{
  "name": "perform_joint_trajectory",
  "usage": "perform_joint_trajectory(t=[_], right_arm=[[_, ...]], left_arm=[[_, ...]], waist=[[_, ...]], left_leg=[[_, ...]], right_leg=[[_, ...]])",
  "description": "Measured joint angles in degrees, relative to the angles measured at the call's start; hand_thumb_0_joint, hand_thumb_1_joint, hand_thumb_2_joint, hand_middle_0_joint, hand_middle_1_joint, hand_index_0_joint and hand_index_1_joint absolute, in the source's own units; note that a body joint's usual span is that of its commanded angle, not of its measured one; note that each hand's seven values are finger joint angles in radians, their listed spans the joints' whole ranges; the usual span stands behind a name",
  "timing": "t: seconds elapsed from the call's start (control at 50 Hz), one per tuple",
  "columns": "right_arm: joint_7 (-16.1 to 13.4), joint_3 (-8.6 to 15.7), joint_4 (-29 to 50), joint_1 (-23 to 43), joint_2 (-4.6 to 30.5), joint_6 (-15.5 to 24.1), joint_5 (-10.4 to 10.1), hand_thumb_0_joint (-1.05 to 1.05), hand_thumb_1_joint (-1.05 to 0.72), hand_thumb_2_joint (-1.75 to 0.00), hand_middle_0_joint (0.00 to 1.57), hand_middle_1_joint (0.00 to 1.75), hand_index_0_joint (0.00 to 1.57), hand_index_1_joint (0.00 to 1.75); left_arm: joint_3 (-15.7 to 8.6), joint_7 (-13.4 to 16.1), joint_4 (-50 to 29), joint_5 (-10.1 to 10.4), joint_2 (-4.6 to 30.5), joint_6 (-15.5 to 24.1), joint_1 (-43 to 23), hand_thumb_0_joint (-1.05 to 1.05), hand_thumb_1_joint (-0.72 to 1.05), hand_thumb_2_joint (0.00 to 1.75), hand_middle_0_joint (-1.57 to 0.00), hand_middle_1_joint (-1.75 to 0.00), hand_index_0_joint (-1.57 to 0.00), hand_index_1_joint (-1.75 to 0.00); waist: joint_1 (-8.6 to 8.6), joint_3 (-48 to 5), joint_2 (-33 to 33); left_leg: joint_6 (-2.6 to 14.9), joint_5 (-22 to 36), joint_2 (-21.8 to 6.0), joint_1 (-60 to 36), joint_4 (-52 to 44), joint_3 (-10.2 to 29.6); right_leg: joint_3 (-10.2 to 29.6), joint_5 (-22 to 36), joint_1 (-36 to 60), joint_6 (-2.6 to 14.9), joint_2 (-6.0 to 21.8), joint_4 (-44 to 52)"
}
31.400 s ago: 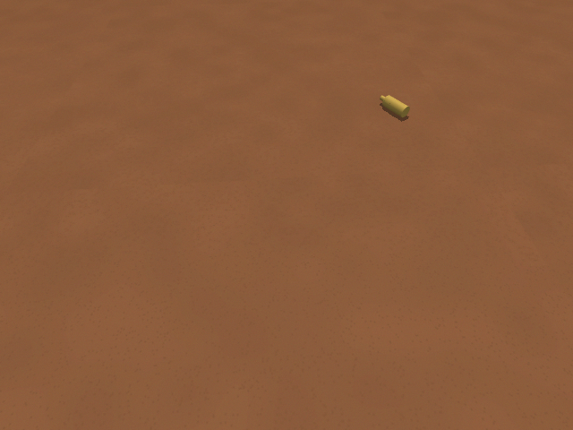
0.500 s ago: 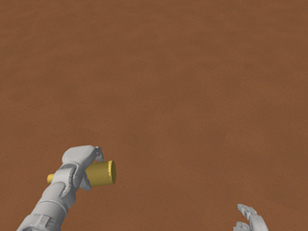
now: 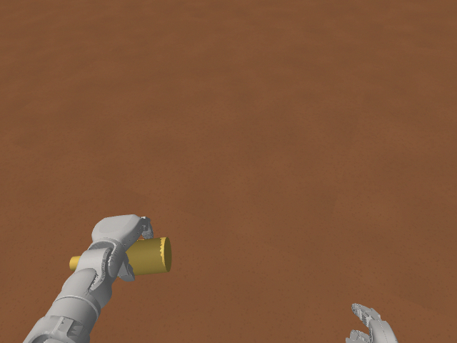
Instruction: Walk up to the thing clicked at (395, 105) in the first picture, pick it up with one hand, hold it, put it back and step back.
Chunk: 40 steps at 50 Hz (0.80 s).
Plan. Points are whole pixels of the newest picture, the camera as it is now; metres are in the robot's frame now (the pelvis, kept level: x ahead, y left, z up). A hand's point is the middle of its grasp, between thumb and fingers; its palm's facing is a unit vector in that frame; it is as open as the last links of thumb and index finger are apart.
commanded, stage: hold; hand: left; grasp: from above
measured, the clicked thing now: (120, 258) +0.30 +0.25 -0.08
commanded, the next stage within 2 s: crouch in 0.14 s
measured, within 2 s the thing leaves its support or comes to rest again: neither
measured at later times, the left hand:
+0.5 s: hand (131, 261) +0.29 +0.23 -0.07, palm faces -0.48 -0.06 -0.88, open 9.9 cm
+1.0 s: hand (152, 265) +0.38 +0.26 -0.30, palm faces -0.41 +0.01 -0.91, open 10.0 cm
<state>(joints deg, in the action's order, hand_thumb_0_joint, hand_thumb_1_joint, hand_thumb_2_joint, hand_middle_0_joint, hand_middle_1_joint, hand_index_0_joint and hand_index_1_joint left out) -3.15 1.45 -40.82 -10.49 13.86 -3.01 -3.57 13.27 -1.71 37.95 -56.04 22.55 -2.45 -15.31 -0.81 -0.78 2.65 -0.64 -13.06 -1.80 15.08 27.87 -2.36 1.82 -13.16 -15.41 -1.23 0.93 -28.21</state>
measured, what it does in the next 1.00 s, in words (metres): lowers itself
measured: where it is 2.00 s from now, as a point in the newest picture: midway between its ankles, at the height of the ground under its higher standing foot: outside the picture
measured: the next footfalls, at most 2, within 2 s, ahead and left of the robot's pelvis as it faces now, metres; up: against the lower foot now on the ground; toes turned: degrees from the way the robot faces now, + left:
none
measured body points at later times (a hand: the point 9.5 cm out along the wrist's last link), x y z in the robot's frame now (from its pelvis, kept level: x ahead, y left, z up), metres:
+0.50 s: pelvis +0.00 +0.00 +0.00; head +0.02 -0.01 +0.45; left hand +0.31 +0.23 -0.02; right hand +0.14 -0.26 -0.12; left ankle +0.02 +0.13 -0.74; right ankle +0.02 -0.13 -0.74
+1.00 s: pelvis -0.05 +0.01 -0.19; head +0.12 +0.03 +0.23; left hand +0.40 +0.25 -0.25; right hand -0.02 -0.27 -0.31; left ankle +0.02 +0.13 -0.74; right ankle +0.02 -0.13 -0.74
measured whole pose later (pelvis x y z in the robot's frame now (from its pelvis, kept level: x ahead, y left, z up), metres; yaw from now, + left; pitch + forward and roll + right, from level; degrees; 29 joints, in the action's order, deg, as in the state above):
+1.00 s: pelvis -0.05 +0.01 -0.19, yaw +0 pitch +31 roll -3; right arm -0.9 3.5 -43.0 -15.1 13.8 -0.1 2.1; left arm 2.4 19.0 71.8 -65.7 28.7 1.8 -43.6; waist 9.1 -10.3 2.0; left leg 0.2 -32.8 -2.6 87.0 89.0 1.7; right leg 0.1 -32.0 -84.8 -2.2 -0.1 -86.2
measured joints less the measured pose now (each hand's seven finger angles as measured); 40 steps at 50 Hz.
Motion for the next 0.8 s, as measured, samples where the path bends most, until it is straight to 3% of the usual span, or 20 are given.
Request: perform_joint_trajectory(t=[0.22, 0.4, 0.56, 0.72, 0.8], right_arm=[[-0.1, 0.1, 0.4, -0.3, 0.1, -0.4, -0.2, 0.01, -0.91, -0.89, 0.20, 0.30, 0.20, 0.30], [0.2, 0.2, 0.5, 0.0, 0.0, -0.5, 0.0, 0.01, -0.90, -0.89, 0.20, 0.30, 0.20, 0.30], [1.0, 0.6, 0.2, 0.2, 0.0, -0.4, 1.2, 0.01, -0.90, -0.89, 0.21, 0.30, 0.20, 0.30], [2.5, 2.3, -0.3, -1.7, 1.6, 0.8, 3.4, 0.01, -0.90, -0.89, 0.21, 0.30, 0.20, 0.30], [2.5, 2.7, -0.7, -2.5, 2.0, 1.4, 4.1, 0.01, -0.90, -0.89, 0.21, 0.30, 0.20, 0.30]], left_arm=[[0.4, -1.1, -0.4, 0.0, -0.6, 0.3, 0.6, 0.00, 0.08, 0.34, -0.60, -0.74, -0.69, -0.58], [-0.4, 1.4, 3.0, -1.2, -0.6, 1.2, -0.5, 0.00, 0.08, 0.36, -0.60, -0.75, -0.68, -0.60], [-1.4, 8.0, 13.1, -3.9, -0.6, 4.0, -4.4, 0.00, 0.06, 0.39, -0.60, -0.76, -0.68, -0.61], [-3.9, 17.3, 23.8, -9.8, 0.4, 6.6, -13.2, -0.01, 0.04, 0.41, -0.60, -0.77, -0.68, -0.62], [-5.9, 20.7, 29.1, -11.1, 1.6, 6.2, -18.8, -0.01, 0.04, 0.43, -0.60, -0.77, -0.67, -0.63]], waist=[[0.17, -0.2, -0.2], [0.60, 0.2, -0.6], [2.25, 0.2, -2.4], [4.46, -4.9, -3.1], [6.27, -6.9, -2.5]], left_leg=[[0.00, 0.0, 0.0, -0.5, -0.6, -0.1], [-0.07, -0.1, 0.0, 0.3, -0.2, 0.2], [-0.18, -2.1, 0.0, 9.0, 6.4, 1.2], [-0.29, -10.4, -0.7, 34.3, 29.2, 2.7], [-0.04, -14.1, -0.8, 46.6, 40.3, 3.2]], right_leg=[[0.1, 0.0, 0.4, 0.02, 0.0, 0.5], [-0.2, -0.3, -0.3, 0.09, 0.0, 0.1], [-1.0, -2.3, -8.4, 0.18, 0.0, -6.1], [-1.7, -10.1, -32.7, -0.14, -0.6, -27.4], [-1.8, -13.5, -44.7, -0.44, -0.8, -37.9]])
